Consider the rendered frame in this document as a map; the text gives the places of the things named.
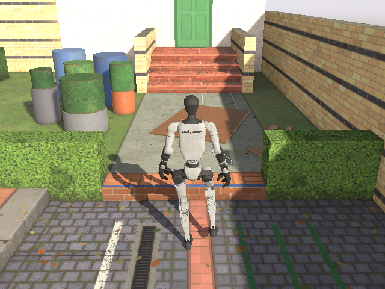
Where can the stairs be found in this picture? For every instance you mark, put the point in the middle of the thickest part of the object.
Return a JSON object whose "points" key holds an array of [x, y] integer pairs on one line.
{"points": [[194, 80]]}

